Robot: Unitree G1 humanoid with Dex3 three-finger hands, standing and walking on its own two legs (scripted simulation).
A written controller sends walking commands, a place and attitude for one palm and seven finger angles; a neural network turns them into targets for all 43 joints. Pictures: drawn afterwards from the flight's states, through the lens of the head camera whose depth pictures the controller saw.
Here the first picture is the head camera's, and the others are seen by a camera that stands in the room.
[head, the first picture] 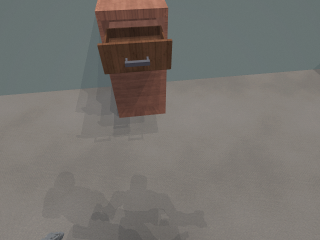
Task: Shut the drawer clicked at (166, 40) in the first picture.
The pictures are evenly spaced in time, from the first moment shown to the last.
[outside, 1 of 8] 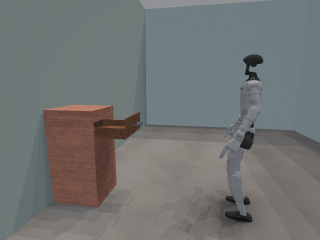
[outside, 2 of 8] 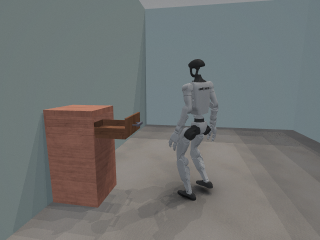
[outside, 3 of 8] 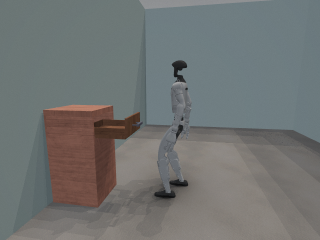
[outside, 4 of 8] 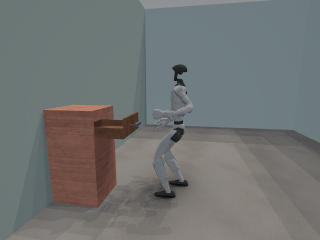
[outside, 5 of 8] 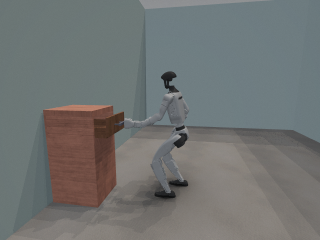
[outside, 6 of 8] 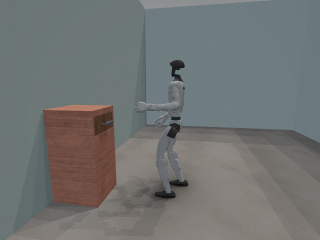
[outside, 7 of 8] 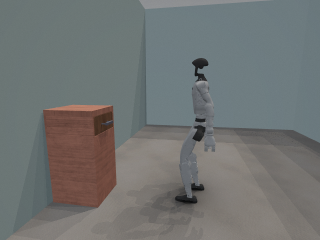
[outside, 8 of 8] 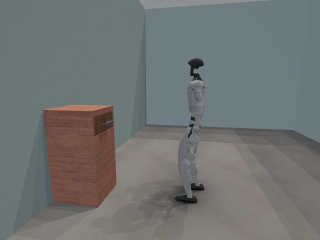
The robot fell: no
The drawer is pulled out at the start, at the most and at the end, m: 0.29 0.29 0.00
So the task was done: yes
